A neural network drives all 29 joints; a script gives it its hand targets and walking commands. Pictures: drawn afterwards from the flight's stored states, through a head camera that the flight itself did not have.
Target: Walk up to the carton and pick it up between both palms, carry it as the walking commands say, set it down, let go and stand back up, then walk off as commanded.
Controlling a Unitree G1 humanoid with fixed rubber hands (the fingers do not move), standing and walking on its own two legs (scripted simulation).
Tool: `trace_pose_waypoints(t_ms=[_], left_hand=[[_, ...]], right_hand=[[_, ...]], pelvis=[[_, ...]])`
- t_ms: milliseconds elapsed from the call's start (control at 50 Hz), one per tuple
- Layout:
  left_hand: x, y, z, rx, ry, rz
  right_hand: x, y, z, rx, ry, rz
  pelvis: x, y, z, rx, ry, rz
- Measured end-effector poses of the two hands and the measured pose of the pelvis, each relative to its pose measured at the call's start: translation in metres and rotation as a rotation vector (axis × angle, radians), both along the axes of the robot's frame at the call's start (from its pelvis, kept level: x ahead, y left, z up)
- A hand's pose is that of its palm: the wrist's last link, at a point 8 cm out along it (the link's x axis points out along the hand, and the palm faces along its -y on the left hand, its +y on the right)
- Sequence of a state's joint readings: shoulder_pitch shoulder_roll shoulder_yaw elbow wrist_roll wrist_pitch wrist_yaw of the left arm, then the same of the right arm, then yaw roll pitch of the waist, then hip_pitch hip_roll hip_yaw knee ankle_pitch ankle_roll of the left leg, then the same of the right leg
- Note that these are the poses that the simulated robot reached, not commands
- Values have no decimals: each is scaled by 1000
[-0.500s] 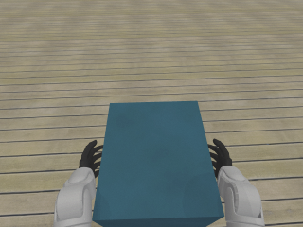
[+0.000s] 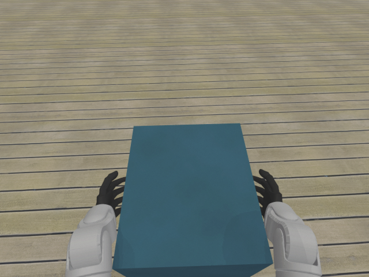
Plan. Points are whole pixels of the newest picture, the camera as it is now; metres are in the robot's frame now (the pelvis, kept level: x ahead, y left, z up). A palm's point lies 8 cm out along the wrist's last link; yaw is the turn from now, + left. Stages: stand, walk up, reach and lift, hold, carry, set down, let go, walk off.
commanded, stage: carry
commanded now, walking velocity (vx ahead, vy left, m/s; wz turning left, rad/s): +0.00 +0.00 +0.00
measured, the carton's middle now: (189, 207) +0.30 +0.00 -0.01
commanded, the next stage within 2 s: none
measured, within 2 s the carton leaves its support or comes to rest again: neither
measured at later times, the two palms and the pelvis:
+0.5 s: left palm (100, 206) +0.25 +0.17 +0.09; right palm (275, 201) +0.25 -0.17 +0.09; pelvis +0.01 +0.00 +0.00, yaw +1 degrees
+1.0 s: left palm (63, 176) +0.33 +0.27 +0.09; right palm (208, 143) +0.42 -0.05 +0.08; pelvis +0.15 +0.05 +0.00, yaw +18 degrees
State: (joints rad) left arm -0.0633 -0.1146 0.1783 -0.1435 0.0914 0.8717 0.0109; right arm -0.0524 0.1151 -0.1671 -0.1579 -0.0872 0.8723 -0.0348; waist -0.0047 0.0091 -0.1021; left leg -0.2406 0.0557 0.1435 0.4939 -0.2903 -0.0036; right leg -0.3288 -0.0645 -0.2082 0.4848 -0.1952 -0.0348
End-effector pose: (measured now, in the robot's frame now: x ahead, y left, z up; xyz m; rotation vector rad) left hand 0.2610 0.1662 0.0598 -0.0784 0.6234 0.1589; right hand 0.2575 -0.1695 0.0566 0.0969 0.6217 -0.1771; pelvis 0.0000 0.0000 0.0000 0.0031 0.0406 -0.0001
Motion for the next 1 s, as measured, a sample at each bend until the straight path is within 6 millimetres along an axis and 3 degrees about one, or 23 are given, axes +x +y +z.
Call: trace_pose_waypoints(t_ms=[380, 500, 580, 700, 820, 940, 1000], left_hand=[[2, -1, -2, 3, 2, -1], [-11, 2, 30, -33, -79, 39], [-16, 15, 33, -54, -50, 80], [-11, 51, 27, -74, -11, 156], [17, 73, 30, -54, 4, 192], [56, 84, 30, -24, -12, 244], [66, 101, 27, -19, 23, 316]], right_hand=[[3, -1, -2, -3, 2, 4], [-6, 3, 30, 27, -78, -6], [0, 16, 39, 13, -48, 24], [31, 54, 41, 10, -6, 82], [72, 78, 37, 27, 10, 120], [127, 92, 27, 55, -1, 173], [161, 115, 24, 40, 33, 258]], pelvis=[[2, -1, 0, 0, 1, 1], [9, -1, -2, -12, 16, 24], [22, 4, -1, -21, 24, 70], [47, 24, -1, -11, 24, 114], [82, 39, 1, -18, 45, 166], [128, 42, -7, -22, 39, 256], [153, 47, -3, -18, 40, 320]])
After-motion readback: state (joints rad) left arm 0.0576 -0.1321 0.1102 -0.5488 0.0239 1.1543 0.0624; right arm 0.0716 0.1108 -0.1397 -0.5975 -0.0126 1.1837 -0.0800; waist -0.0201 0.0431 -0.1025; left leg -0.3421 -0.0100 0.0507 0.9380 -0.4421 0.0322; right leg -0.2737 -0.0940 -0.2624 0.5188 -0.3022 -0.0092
